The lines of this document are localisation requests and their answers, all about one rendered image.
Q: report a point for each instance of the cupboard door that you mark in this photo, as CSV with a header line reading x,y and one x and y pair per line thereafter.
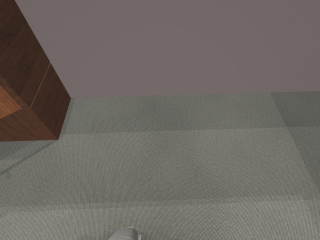
x,y
8,104

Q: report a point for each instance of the left robot thigh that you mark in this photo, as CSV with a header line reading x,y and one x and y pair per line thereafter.
x,y
127,233

